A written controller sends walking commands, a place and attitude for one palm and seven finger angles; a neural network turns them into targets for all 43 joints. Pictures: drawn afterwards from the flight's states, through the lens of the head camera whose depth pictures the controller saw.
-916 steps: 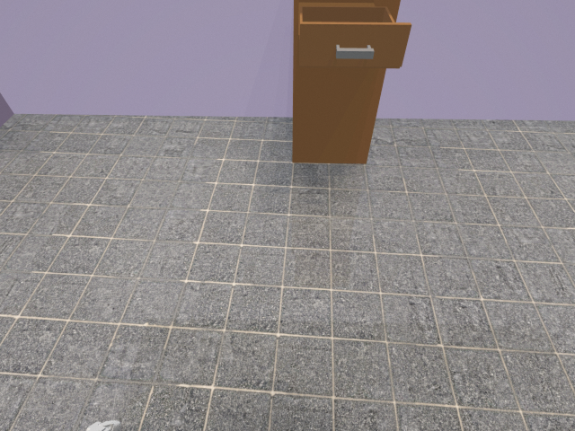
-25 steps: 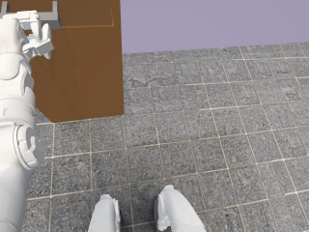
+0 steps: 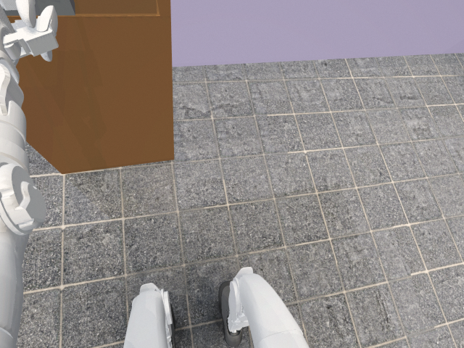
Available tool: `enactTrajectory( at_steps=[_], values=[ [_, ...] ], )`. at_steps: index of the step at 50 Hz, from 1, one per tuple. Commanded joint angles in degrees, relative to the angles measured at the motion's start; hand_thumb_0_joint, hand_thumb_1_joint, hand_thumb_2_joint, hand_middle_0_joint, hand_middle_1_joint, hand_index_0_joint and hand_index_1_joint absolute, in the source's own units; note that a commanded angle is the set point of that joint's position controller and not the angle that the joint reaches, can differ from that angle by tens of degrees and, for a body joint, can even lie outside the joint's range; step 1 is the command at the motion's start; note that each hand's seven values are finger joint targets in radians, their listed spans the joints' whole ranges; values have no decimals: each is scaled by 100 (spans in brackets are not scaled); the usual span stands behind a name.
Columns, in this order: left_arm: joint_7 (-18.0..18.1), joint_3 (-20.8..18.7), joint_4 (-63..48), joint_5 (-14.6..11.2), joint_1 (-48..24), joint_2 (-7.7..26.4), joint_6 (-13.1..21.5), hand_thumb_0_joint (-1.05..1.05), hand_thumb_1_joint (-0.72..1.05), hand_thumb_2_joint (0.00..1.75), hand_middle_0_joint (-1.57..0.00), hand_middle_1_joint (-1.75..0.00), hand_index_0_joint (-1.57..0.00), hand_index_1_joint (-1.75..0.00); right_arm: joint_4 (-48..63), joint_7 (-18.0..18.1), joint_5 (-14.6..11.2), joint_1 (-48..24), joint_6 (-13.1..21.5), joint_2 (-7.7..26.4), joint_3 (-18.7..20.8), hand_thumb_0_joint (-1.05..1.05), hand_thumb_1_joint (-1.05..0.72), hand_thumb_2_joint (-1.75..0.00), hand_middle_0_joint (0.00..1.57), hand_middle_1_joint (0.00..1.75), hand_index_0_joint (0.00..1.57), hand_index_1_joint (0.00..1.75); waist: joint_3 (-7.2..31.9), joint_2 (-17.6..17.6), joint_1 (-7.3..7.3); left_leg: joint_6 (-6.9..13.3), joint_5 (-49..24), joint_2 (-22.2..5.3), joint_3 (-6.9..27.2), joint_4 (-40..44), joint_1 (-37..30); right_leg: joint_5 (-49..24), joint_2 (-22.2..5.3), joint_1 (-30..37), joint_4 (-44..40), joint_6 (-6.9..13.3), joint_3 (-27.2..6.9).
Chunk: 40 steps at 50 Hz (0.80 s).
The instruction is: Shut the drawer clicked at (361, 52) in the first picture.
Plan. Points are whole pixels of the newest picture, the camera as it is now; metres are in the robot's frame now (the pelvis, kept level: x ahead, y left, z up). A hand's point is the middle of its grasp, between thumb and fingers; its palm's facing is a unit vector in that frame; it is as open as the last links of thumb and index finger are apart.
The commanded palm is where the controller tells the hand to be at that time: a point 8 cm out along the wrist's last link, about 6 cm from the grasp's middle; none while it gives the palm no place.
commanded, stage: pull the fist back off the drawer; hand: left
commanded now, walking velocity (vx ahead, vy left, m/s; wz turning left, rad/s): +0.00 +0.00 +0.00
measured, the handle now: out of the picture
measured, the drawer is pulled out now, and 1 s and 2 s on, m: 0.00 0.00 0.00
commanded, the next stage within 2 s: draw the hand back to the body in 0.46 s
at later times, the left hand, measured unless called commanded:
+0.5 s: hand (46, 40) +0.56 +0.19 +0.09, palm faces +0.09 -1.00 -0.03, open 3.2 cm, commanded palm +0.53 +0.22 +0.09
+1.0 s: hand out of the picture +0.44 +0.21 +0.16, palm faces +0.09 -0.99 -0.05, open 3.3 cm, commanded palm +0.40 +0.25 +0.17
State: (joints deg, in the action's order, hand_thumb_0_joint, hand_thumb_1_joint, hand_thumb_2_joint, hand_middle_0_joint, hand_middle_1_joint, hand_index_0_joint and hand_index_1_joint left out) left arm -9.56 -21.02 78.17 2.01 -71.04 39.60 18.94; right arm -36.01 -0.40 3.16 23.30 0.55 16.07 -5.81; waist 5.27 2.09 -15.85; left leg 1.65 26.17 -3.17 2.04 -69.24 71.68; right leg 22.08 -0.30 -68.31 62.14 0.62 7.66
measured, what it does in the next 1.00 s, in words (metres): rises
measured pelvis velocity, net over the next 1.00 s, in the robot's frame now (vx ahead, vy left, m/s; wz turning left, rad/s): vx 0.09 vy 0.00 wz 0.01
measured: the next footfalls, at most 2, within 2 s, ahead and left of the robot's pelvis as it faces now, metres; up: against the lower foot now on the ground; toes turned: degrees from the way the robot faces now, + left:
none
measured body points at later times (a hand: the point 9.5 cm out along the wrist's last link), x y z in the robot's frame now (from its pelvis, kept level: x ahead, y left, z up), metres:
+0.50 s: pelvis +0.05 +0.00 +0.03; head +0.19 +0.02 +0.46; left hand +0.55 +0.24 +0.09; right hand +0.04 -0.25 -0.08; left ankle +0.04 +0.10 -0.63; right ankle +0.06 -0.12 -0.63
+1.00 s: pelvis +0.09 +0.00 +0.08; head +0.14 +0.00 +0.52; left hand +0.43 +0.26 +0.16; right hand +0.22 -0.25 -0.03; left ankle +0.04 +0.10 -0.63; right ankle +0.06 -0.13 -0.63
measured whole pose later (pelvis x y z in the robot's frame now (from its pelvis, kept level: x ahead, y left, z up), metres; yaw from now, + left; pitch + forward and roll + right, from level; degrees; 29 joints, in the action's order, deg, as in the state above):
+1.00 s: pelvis +0.09 +0.00 +0.08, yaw +1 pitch +13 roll -2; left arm -10.3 -15.0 22.0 -12.9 -10.8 17.0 15.3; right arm -31.3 -0.2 -2.3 16.0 -1.2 14.5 -0.9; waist 7.4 2.7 -2.2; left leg 0.8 25.9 -2.1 -1.0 -46.0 32.9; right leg 22.5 0.1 -32.2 42.2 0.1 3.8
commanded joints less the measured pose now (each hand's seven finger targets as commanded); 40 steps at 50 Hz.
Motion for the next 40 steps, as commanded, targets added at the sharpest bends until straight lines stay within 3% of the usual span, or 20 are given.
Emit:
enactTrajectory(
  at_steps=[1, 5, 8, 10, 11, 14, 17, 18, 20, 21, 24, 25, 26, 28, 30, 31, 32, 35, 38, 40],
  values=[
    [232, -333, -1510, -199, -3124, 1220, 339, 0, 90, 90, -140, -160, -140, -160, 144, 58, 5, 1251, 4, 1182, 460, 0, -90, -90, 20, 30, 20, 30, 3053, 1374, -266, 53, -373, 97, 435, 999, -2539, 149, 257, 1093, -818, 53, -518],
    [205, -310, -1930, -294, -2709, 899, 424, 0, 90, 90, -140, -160, -140, -160, 202, -15, 13, 1248, -49, 1170, 515, 0, -90, -90, 20, 30, 20, 30, 3294, 1518, -81, -11, -730, 48, 562, 1149, -3192, -61, 261, 1021, -787, 76, -425],
    [223, -444, -1946, -354, -2186, 884, 391, 0, 90, 90, -140, -160, -140, -160, 245, -30, -12, 1212, -120, 1149, 545, 0, -90, -90, 20, 30, 20, 30, 3175, 1145, 48, -2, -817, 42, 466, 1203, -3067, -108, 274, 1334, -870, 57, -435],
    [257, -410, -2271, -380, -2053, 716, 456, 0, 90, 90, -140, -160, -140, -160, 268, -60, -14, 1197, -146, 1121, 579, 0, -90, -90, 20, 30, 20, 30, 3324, 1205, 123, -12, -1028, 44, 440, 1238, -3301, -236, 274, 1413, -878, 58, -427],
    [270, -449, -2299, -381, -1772, 693, 469, 0, 90, 90, -140, -160, -140, -160, 303, -79, -21, 1167, -161, 1103, 594, 0, -90, -90, 20, 30, 20, 30, 3327, 1246, 243, -20, -1098, 59, 391, 1253, -3310, -270, 278, 1529, -906, 75, -443],
    [341, -705, -2285, -412, -1150, 874, 521, 0, 90, 90, -140, -160, -140, -160, 356, -79, -45, 1135, -241, 1083, 602, 0, -90, -90, 20, 30, 20, 30, 3083, 795, 363, 14, -1244, 77, 248, 1309, -3046, -447, 298, 1987, -993, 62, -492],
    [320, -520, -2617, -444, -533, 495, 620, 0, 90, 90, -140, -160, -140, -160, 483, -119, -80, 1024, -305, 998, 653, 0, -90, -90, 20, 30, 20, 30, 3116, 805, 528, -12, -1557, 92, 138, 1409, -3256, -755, 311, 2260, -1032, 74, -503],
    [321, -500, -2738, -495, -383, 396, 657, 0, 90, 90, -140, -160, -140, -160, 508, -125, -87, 1018, -324, 978, 668, 0, -90, -90, 20, 30, 20, 30, 3075, 644, 538, -1, -1708, 92, 109, 1438, -3280, -946, 316, 2403, -1049, 67, -501],
    [312, -407, -2912, -534, -313, 218, 747, 0, 90, 90, -140, -160, -140, -160, 464, -133, -94, 1006, -368, 956, 712, 0, -90, -90, 20, 30, 20, 30, 3061, 741, 515, -21, -2079, 84, 106, 1429, -3547, -1258, 325, 2381, -1035, 68, -493],
    [291, -371, -2869, -589, -257, 99, 758, 0, 90, 90, -140, -160, -140, -160, 443, -136, -103, 1003, -390, 949, 734, 0, -90, -90, 20, 30, 20, 30, 2999, 583, 487, -10, -2105, 100, 68, 1410, -3499, -1362, 321, 2456, -1070, 51, -519],
    [229, -384, -2771, -667, -157, 23, 815, 0, 90, 90, -140, -160, -140, -160, 382, -99, -128, 982, -431, 934, 763, 0, -90, -90, 20, 30, 20, 30, 2699, 375, 467, 7, -2178, 121, 10, 1418, -3364, -1612, 311, 2596, -1087, 45, -553],
    [199, -190, -2876, -667, -240, -190, 844, 0, 90, 90, -140, -160, -140, -160, 362, -100, -136, 961, -436, 900, 772, 0, -90, -90, 20, 30, 20, 30, 2754, 576, 428, -11, -2390, 119, 17, 1413, -3560, -1728, 299, 2514, -1062, 40, -547],
    [184, -243, -2979, -677, -174, -176, 884, 0, 90, 90, -140, -160, -140, -160, 346, -104, -125, 965, -448, 894, 798, 0, -90, -90, 20, 30, 20, 30, 2867, 706, 516, -40, -2668, 110, 32, 1399, -3744, -1861, 290, 2521, -1029, 57, -526],
    [133, -156, -3055, -723, 32, -287, 940, 0, 90, 90, -140, -160, -140, -160, 323, -111, -139, 926, -485, 879, 816, 0, -90, -90, 20, 30, 20, 30, 2913, 690, 533, -61, -3043, 88, 53, 1373, -3994, -2033, 292, 2491, -1031, 58, -513],
    [91, -216, -3950, -857, 836, -334, 976, 0, 90, 90, -140, -160, -140, -160, 524, -140, -185, 828, -512, 842, 877, 0, -90, -90, 20, 30, 20, 30, 3602, 1128, 864, -115, -4048, 77, 44, 1468, -4749, -2515, 291, 2911, -1098, 78, -523],
    [68, -264, -4389, -933, 1247, -267, 953, 0, 90, 90, -140, -160, -140, -160, 621, -144, -221, 761, -515, 833, 892, 0, -90, -90, 20, 30, 20, 30, 3859, 1173, 995, -146, -4476, 57, 48, 1530, -5018, -2800, 287, 3189, -1150, 83, -524],
    [38, -185, -4690, -1031, 1696, -434, 877, 0, 90, 90, -140, -160, -140, -160, 706, -154, -261, 695, -498, 779, 895, 0, -90, -90, 20, 30, 20, 30, 3955, 1094, 1062, -140, -4672, 63, 25, 1600, -5137, -3064, 288, 3473, -1236, 72, -529],
    [-3, -47, -5211, -1259, 2911, -725, 496, 0, 90, 90, -140, -160, -140, -160, 867, -143, -395, 501, -436, 691, 886, 0, -90, -90, 20, 30, 20, 30, 3504, 542, 1164, -51, -4586, 82, -113, 1864, -4725, -3699, 232, 4200, -1446, 30, -555],
    [90, 46, -5674, -1410, 3202, -905, 191, 0, 90, 90, -140, -160, -140, -160, 937, -66, -492, 220, -366, 681, 882, 0, -90, -90, 20, 30, 20, 30, 2753, 5, 1111, 6, -3651, 133, -223, 2199, -4362, -3451, 225, 4509, -1698, -19, -521],
    [183, -100, -5860, -1468, 3499, -819, 129, 0, 90, 90, -140, -160, -140, -160, 940, -3, -514, 75, -311, 683, 867, 0, -90, -90, 20, 30, 20, 30, 2370, -49, 1139, 5, -3254, 173, -285, 2371, -4313, -3304, 219, 4629, -1839, -14, -550]
  ],
)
